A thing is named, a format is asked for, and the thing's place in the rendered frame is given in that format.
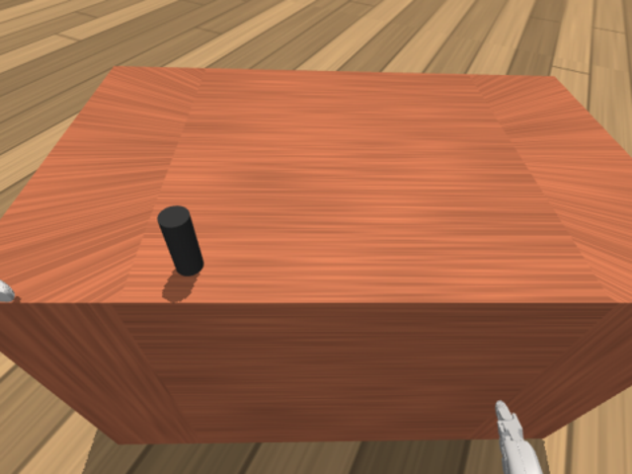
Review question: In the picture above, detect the right robot hand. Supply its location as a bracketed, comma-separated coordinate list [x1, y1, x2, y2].
[496, 400, 543, 474]

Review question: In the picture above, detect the can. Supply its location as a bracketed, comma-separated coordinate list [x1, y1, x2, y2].
[157, 205, 203, 277]

